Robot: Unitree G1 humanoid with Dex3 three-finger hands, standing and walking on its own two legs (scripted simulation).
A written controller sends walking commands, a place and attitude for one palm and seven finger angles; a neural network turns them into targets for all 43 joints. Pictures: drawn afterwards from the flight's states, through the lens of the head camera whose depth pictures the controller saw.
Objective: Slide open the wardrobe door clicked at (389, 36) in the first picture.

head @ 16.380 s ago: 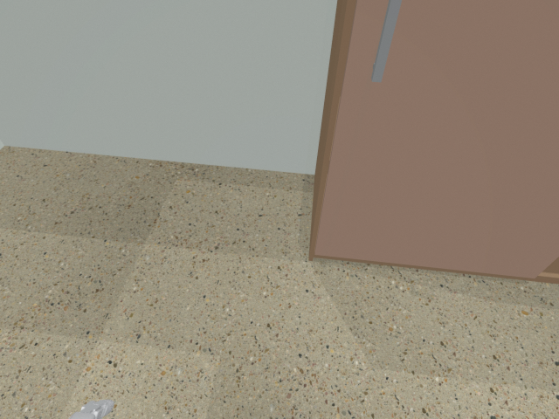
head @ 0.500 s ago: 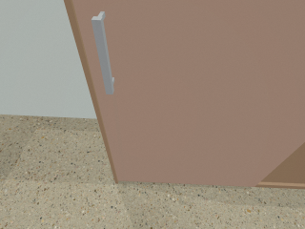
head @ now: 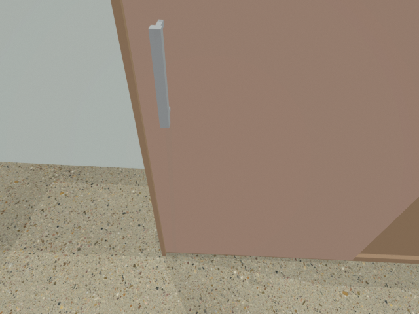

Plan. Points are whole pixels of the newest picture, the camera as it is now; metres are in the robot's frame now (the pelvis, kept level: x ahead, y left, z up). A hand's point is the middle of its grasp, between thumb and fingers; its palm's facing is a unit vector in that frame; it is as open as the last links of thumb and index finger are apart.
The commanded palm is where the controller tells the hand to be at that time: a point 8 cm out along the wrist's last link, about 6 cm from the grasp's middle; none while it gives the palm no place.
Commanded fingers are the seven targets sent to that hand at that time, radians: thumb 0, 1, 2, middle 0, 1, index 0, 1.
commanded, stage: look again from close up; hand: left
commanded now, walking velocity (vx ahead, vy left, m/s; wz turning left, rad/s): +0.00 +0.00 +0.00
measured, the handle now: (162, 78) +0.53 +0.14 +0.21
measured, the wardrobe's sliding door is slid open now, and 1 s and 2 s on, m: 0.00 0.00 0.00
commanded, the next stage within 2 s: none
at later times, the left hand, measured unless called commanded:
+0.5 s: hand out of the picture -0.04 +0.19 -0.17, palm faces +0.04 -0.98 -0.17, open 7.4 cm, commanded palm none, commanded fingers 0.00 0.90 0.90 -0.20 -0.30 -0.20 -0.30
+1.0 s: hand out of the picture -0.03 +0.17 -0.17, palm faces +0.04 -0.99 -0.16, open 7.4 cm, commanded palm none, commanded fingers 0.00 0.90 0.90 -0.20 -0.30 -0.20 -0.30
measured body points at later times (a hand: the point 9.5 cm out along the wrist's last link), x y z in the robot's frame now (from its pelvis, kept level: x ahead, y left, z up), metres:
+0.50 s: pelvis -0.02 +0.02 +0.00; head -0.02 +0.03 +0.45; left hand -0.04 +0.24 -0.16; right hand -0.01 -0.21 -0.15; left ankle +0.04 +0.11 -0.73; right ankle -0.01 -0.12 -0.73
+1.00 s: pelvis -0.02 +0.01 +0.01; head -0.02 +0.02 +0.45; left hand -0.03 +0.23 -0.16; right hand -0.01 -0.21 -0.15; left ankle +0.04 +0.11 -0.73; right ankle -0.01 -0.12 -0.73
